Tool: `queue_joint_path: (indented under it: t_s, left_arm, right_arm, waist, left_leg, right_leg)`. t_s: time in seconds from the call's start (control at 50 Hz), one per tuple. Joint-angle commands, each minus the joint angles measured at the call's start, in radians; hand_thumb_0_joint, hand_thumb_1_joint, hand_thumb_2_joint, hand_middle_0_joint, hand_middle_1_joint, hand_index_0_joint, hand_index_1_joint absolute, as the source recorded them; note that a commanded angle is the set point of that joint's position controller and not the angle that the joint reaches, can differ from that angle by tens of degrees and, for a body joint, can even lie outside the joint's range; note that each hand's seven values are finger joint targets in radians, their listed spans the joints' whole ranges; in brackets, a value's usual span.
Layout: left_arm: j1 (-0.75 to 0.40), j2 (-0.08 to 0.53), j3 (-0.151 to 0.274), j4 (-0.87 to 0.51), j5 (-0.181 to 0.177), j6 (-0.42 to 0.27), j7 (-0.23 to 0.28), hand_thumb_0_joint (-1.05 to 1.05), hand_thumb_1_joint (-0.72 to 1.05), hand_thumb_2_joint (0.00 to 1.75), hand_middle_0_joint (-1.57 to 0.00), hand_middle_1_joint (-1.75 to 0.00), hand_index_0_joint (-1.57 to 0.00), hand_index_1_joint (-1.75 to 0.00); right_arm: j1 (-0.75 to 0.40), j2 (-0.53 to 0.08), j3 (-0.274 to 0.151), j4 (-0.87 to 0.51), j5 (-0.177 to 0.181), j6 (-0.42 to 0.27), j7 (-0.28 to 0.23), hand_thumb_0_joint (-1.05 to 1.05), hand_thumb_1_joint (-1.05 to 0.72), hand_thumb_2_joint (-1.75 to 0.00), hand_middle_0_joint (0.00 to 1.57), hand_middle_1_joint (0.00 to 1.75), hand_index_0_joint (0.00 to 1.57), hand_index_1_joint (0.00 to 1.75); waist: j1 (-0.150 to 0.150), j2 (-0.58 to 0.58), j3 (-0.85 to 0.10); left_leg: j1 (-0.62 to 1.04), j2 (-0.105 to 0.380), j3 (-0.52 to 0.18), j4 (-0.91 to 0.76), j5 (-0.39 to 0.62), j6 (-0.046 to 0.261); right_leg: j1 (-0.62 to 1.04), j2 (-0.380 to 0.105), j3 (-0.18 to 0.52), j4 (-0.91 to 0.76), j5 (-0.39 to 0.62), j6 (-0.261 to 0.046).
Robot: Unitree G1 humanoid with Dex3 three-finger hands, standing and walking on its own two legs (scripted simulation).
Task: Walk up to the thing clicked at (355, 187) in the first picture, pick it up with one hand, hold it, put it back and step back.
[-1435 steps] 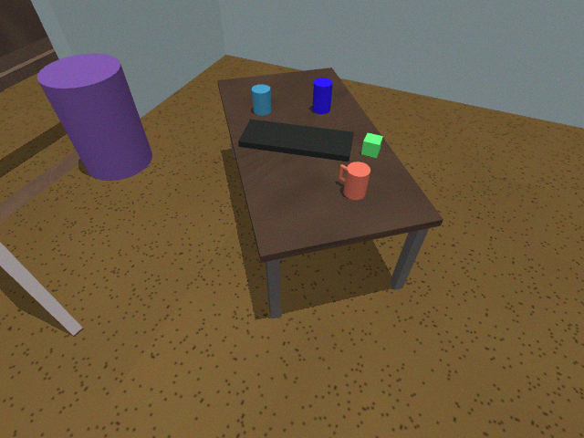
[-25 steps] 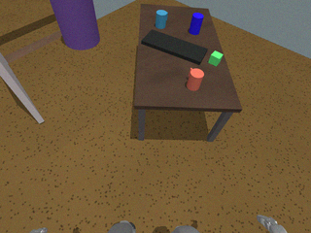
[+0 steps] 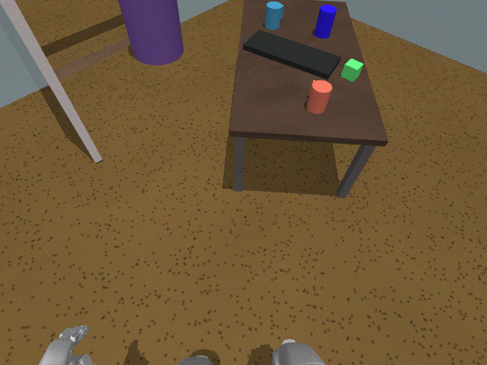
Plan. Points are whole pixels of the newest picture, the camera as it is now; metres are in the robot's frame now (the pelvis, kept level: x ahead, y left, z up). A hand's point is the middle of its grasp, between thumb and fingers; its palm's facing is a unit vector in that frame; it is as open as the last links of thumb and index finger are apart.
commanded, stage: step back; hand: right
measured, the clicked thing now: (317, 94) +1.06 -0.27 -0.27
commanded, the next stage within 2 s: stand in 1.26 s
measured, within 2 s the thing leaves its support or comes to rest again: neither
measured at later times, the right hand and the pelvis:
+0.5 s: hand out of the picture -0.05 -0.31 -0.14, palm faces -0.03 +0.92 -0.39, open 7.4 cm; pelvis -0.10 -0.03 +0.01, yaw -1 degrees
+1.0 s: hand out of the picture +0.00 -0.30 -0.14, palm faces -0.05 +0.92 -0.38, open 7.4 cm; pelvis -0.08 -0.03 +0.01, yaw +2 degrees
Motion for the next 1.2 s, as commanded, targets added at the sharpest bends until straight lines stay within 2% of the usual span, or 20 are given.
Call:
queue_joint_path:
  t_s: [0.0, 0.14, 0.2, 0.22, 0.26, 0.28, 0.34, 0.42, 0.48, 0.5, 0.54, 0.56, 0.72, 0.76, 0.78, 0.9, 0.96, 1.02, 1.12, 1.18]
  left_arm:
    - [0.048, 0.177, 0.056, -0.062, -0.015, -0.015, 0.007, 0.00, 0.90, 0.90, -0.20, -0.30, -0.20, -0.30]
    - [0.070, 0.167, 0.051, -0.016, 0.009, -0.056, -0.023, 0.00, 0.90, 0.90, -0.20, -0.30, -0.20, -0.30]
    - [0.220, 0.154, 0.059, 0.089, 0.008, -0.078, -0.025, 0.00, 0.90, 0.90, -0.20, -0.30, -0.20, -0.30]
    - [0.235, 0.178, 0.068, 0.111, 0.019, -0.089, -0.019, 0.00, 0.90, 0.90, -0.20, -0.30, -0.20, -0.30]
    - [0.127, 0.345, 0.106, 0.051, 0.039, -0.090, -0.012, 0.00, 0.90, 0.90, -0.20, -0.30, -0.20, -0.30]
    - [0.049, 0.346, 0.101, 0.028, 0.035, -0.095, -0.013, 0.00, 0.90, 0.90, -0.20, -0.30, -0.20, -0.30]
    - [0.011, 0.234, 0.067, 0.038, 0.028, -0.119, -0.007, 0.00, 0.90, 0.90, -0.20, -0.30, -0.20, -0.30]
    - [0.080, 0.244, 0.065, 0.058, 0.028, -0.123, -0.015, 0.00, 0.90, 0.90, -0.20, -0.30, -0.20, -0.30]
    - [0.065, 0.236, 0.045, 0.059, 0.015, -0.106, -0.019, 0.00, 0.90, 0.90, -0.20, -0.30, -0.20, -0.30]
    - [0.066, 0.199, 0.029, 0.057, 0.014, -0.103, -0.019, 0.00, 0.90, 0.90, -0.20, -0.30, -0.20, -0.30]
    - [0.033, 0.173, 0.023, 0.069, -0.011, -0.102, -0.017, 0.00, 0.90, 0.90, -0.20, -0.30, -0.20, -0.30]
    - [0.048, 0.206, 0.034, 0.077, -0.003, -0.101, -0.015, 0.00, 0.90, 0.90, -0.20, -0.30, -0.20, -0.30]
    - [0.163, 0.179, 0.045, 0.178, 0.013, -0.134, -0.010, 0.00, 0.90, 0.90, -0.20, -0.30, -0.20, -0.30]
    - [0.162, 0.304, 0.071, 0.167, 0.024, -0.140, -0.004, 0.00, 0.90, 0.90, -0.20, -0.30, -0.20, -0.30]
    - [0.065, 0.303, 0.069, 0.130, 0.027, -0.142, -0.006, 0.00, 0.90, 0.90, -0.20, -0.30, -0.20, -0.30]
    - [0.007, 0.229, 0.039, 0.131, 0.009, -0.148, -0.008, 0.00, 0.90, 0.90, -0.20, -0.30, -0.20, -0.30]
    - [0.019, 0.195, 0.021, 0.124, -0.002, -0.131, -0.008, 0.00, 0.90, 0.90, -0.20, -0.30, -0.20, -0.30]
    - [-0.016, 0.162, 0.009, 0.131, -0.023, -0.112, -0.004, 0.00, 0.90, 0.90, -0.20, -0.30, -0.20, -0.30]
    - [0.064, 0.167, 0.005, 0.205, -0.012, -0.129, -0.002, 0.00, 0.90, 0.90, -0.20, -0.30, -0.20, -0.30]
    - [0.000, 0.238, 0.016, 0.208, -0.001, -0.140, -0.005, 0.00, 0.90, 0.90, -0.20, -0.30, -0.20, -0.30]
  right_arm:
    - [-0.060, -0.313, -0.075, -0.108, -0.009, -0.041, -0.048, 0.00, -0.90, -0.90, 0.20, 0.30, 0.20, 0.30]
    - [-0.024, -0.294, -0.086, -0.103, -0.028, -0.034, -0.027, 0.00, -0.90, -0.90, 0.20, 0.30, 0.20, 0.30]
    - [-0.079, -0.322, -0.091, -0.102, -0.024, -0.012, -0.015, 0.00, -0.90, -0.90, 0.20, 0.30, 0.20, 0.30]
    - [-0.068, -0.264, -0.073, -0.100, -0.022, -0.008, -0.013, 0.00, -0.90, -0.90, 0.20, 0.30, 0.20, 0.30]
    - [-0.123, -0.196, -0.057, -0.138, -0.011, -0.017, -0.025, 0.00, -0.90, -0.90, 0.20, 0.30, 0.20, 0.30]
    - [-0.141, -0.253, -0.075, -0.119, -0.006, -0.021, -0.025, 0.00, -0.90, -0.90, 0.20, 0.30, 0.20, 0.30]
    - [-0.060, -0.213, -0.056, -0.057, 0.003, -0.039, -0.016, 0.00, -0.90, -0.90, 0.20, 0.30, 0.20, 0.30]
    - [-0.075, -0.206, -0.052, -0.044, -0.009, -0.053, 0.000, 0.00, -0.90, -0.90, 0.20, 0.30, 0.20, 0.30]
    - [-0.014, -0.192, -0.062, -0.002, -0.004, -0.066, 0.000, 0.00, -0.90, -0.90, 0.20, 0.30, 0.20, 0.30]
    - [0.023, -0.205, -0.071, 0.014, -0.011, -0.073, -0.004, 0.00, -0.90, -0.90, 0.20, 0.30, 0.20, 0.30]
    - [0.041, -0.317, -0.092, 0.021, -0.009, -0.077, -0.001, 0.00, -0.90, -0.90, 0.20, 0.30, 0.20, 0.30]
    - [0.030, -0.347, -0.103, 0.014, -0.012, -0.075, 0.004, 0.00, -0.90, -0.90, 0.20, 0.30, 0.20, 0.30]
    - [-0.092, -0.194, -0.052, 0.001, 0.008, -0.050, 0.008, 0.00, -0.90, -0.90, 0.20, 0.30, 0.20, 0.30]
    - [-0.112, -0.165, -0.043, -0.013, 0.003, -0.045, -0.004, 0.00, -0.90, -0.90, 0.20, 0.30, 0.20, 0.30]
    - [-0.084, -0.207, -0.055, 0.007, -0.003, -0.049, -0.007, 0.00, -0.90, -0.90, 0.20, 0.30, 0.20, 0.30]
    - [-0.033, -0.168, -0.043, 0.054, -0.003, -0.070, 0.011, 0.00, -0.90, -0.90, 0.20, 0.30, 0.20, 0.30]
    - [-0.001, -0.180, -0.060, 0.079, -0.012, -0.082, 0.000, 0.00, -0.90, -0.90, 0.20, 0.30, 0.20, 0.30]
    - [-0.051, -0.280, -0.070, 0.066, 0.003, -0.083, -0.005, 0.00, -0.90, -0.90, 0.20, 0.30, 0.20, 0.30]
    - [-0.175, -0.228, -0.046, 0.060, 0.005, -0.067, -0.008, 0.00, -0.90, -0.90, 0.20, 0.30, 0.20, 0.30]
    - [-0.150, -0.180, -0.038, 0.077, 0.013, -0.056, -0.004, 0.00, -0.90, -0.90, 0.20, 0.30, 0.20, 0.30]
  waist:
    - [0.033, 0.135, -0.231]
    - [-0.034, 0.234, -0.231]
    - [0.039, 0.267, -0.244]
    - [0.044, 0.156, -0.235]
    - [0.084, -0.162, -0.143]
    - [0.055, -0.102, -0.054]
    - [0.006, -0.057, -0.086]
    - [0.052, -0.136, -0.107]
    - [0.009, -0.099, -0.128]
    - [-0.015, -0.058, -0.162]
    - [-0.014, 0.185, -0.202]
    - [-0.021, 0.175, -0.191]
    - [0.068, 0.114, -0.187]
    - [0.086, -0.110, -0.135]
    - [0.047, -0.072, -0.087]
    - [0.018, -0.115, -0.142]
    - [-0.008, -0.040, -0.222]
    - [-0.002, 0.167, -0.259]
    - [0.046, 0.180, -0.247]
    - [-0.004, 0.026, -0.247]
  left_leg:
    - [0.053, 0.335, -0.283, -0.212, 0.637, 0.213]
    - [0.116, 0.265, -0.235, -0.298, -0.094, 0.182]
    - [-0.028, 0.250, -0.180, -0.253, -0.150, 0.133]
    - [-0.109, 0.191, -0.119, -0.113, -0.132, 0.085]
    - [-0.277, 0.013, -0.101, 0.185, -0.249, -0.036]
    - [-0.211, 0.047, -0.158, 0.272, -0.214, -0.049]
    - [-0.182, 0.009, -0.100, 0.264, -0.081, -0.041]
    - [-0.128, 0.027, -0.013, 0.042, -0.124, -0.044]
    - [0.104, -0.007, 0.044, -0.209, -0.007, -0.024]
    - [0.202, 0.020, -0.013, -0.269, 0.037, -0.001]
    - [0.136, 0.304, -0.458, -0.386, -0.219, 0.177]
    - [0.105, 0.354, -0.523, -0.426, -0.327, 0.230]
    - [-0.151, 0.155, -0.156, -0.195, 0.025, 0.041]
    - [-0.269, -0.007, -0.073, 0.115, -0.213, -0.026]
    - [-0.221, 0.049, -0.092, 0.186, -0.217, -0.036]
    - [-0.051, 0.048, 0.026, -0.059, -0.047, -0.032]
    - [0.167, 0.064, 0.005, -0.256, 0.305, 0.003]
    - [0.146, 0.336, -0.316, -0.283, 0.372, 0.195]
    - [0.071, 0.231, -0.137, -0.212, 0.416, 0.056]
    - [0.060, 0.121, -0.029, -0.160, 0.157, -0.007]
  right_leg:
    - [-0.031, 0.070, 0.155, 0.373, -0.066, -0.024]
    - [0.053, 0.036, -0.009, -0.120, -0.049, 0.015]
    - [0.299, 0.036, -0.079, -0.492, 0.082, -0.040]
    - [0.370, 0.021, -0.011, -0.583, 0.107, -0.051]
    - [0.104, -0.377, 0.518, -0.724, -0.352, -0.239]
    - [-0.046, -0.396, 0.535, -0.721, -0.374, -0.268]
    - [0.112, -0.216, 0.215, -0.588, 0.102, -0.168]
    - [0.223, -0.213, 0.177, -0.557, 0.168, -0.164]
    - [0.146, -0.199, 0.125, -0.464, 0.256, -0.137]
    - [0.117, -0.183, 0.091, -0.382, 0.352, -0.115]
    - [0.050, 0.000, -0.078, -0.159, -0.036, -0.035]
    - [0.042, -0.018, -0.034, -0.065, -0.105, -0.035]
    - [0.432, -0.005, -0.041, -0.524, 0.187, -0.047]
    - [0.329, -0.342, 0.413, -0.724, -0.195, -0.190]
    - [0.224, -0.412, 0.444, -0.711, -0.131, -0.253]
    - [0.284, -0.227, 0.063, -0.527, 0.519, -0.150]
    - [0.254, -0.163, -0.030, -0.328, 0.714, -0.070]
    - [0.178, -0.014, -0.068, -0.230, 0.008, -0.017]
    - [0.319, -0.059, -0.030, -0.480, 0.330, -0.026]
    - [0.312, -0.170, 0.111, -0.526, 0.361, -0.083]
